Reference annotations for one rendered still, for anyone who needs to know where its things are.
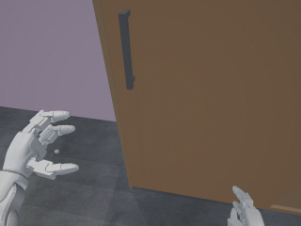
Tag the left robot forearm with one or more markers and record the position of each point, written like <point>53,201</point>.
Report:
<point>12,192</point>

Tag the handle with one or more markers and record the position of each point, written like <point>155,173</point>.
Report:
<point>126,47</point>

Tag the wardrobe door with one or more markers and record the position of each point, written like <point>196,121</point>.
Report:
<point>216,101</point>
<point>292,199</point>

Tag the left robot hand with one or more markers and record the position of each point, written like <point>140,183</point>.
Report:
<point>21,151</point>

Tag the right robot hand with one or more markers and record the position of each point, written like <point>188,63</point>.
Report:
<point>249,215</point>

